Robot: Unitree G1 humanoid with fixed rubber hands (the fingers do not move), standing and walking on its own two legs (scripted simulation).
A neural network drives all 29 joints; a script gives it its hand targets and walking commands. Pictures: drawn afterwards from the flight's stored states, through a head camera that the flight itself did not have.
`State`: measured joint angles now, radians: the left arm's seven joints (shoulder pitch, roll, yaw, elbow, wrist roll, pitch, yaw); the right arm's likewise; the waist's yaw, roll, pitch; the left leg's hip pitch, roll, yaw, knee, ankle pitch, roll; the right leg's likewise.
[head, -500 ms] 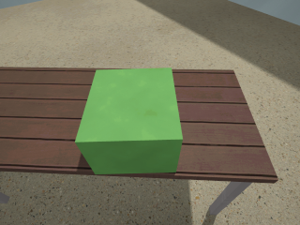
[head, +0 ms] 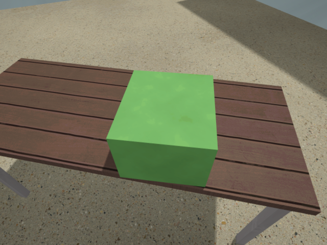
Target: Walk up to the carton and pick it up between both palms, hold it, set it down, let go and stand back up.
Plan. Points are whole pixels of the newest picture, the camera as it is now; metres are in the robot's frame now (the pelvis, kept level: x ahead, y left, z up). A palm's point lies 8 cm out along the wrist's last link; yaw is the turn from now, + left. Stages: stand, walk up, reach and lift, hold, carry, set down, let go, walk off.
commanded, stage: walk up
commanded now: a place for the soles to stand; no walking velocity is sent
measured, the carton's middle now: (167, 125) +0.50 +0.00 -0.02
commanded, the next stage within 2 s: none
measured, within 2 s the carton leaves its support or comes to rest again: neither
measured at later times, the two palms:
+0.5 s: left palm out of the picture +0.03 +0.28 -0.13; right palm out of the picture +0.07 -0.27 -0.11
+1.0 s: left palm out of the picture +0.02 +0.29 -0.14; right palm out of the picture +0.09 -0.24 -0.11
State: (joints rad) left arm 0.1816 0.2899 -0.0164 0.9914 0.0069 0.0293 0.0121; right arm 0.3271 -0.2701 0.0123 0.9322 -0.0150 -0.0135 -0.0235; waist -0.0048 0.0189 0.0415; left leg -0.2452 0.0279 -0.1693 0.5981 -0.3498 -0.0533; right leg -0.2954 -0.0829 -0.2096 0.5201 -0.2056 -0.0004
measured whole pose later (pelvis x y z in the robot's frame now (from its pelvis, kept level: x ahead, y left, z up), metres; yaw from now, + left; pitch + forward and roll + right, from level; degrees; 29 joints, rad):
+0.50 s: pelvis +0.00 +0.00 +0.00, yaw +6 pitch +0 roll -3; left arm 0.19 0.31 -0.01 0.94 0.01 0.06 0.00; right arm 0.31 -0.30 -0.01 0.84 -0.01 -0.02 -0.03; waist 0.01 0.04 0.05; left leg -0.31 0.00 -0.27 0.67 -0.36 -0.06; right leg -0.29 -0.11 -0.31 0.55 -0.23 0.00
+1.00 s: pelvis +0.00 +0.01 +0.00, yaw +12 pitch -1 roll -3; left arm 0.20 0.31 0.00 0.90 0.02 0.07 -0.02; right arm 0.34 -0.25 0.01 0.85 0.00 -0.01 -0.03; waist -0.02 -0.02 0.04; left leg -0.31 -0.03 -0.10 0.66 -0.33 0.03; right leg -0.26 -0.11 -0.25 0.60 -0.39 0.00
